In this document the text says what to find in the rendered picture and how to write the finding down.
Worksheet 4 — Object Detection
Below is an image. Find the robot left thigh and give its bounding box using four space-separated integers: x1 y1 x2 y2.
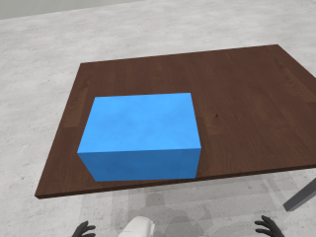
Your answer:
118 216 155 237

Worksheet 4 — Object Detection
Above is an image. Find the left robot hand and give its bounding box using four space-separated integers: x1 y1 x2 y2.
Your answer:
72 220 96 237

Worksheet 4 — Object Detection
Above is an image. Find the right robot hand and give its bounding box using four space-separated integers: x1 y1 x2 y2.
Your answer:
254 215 284 237

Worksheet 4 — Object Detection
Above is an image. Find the table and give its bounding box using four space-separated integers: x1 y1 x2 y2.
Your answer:
35 44 316 212

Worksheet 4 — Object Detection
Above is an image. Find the carton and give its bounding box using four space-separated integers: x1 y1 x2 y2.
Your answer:
77 93 201 182

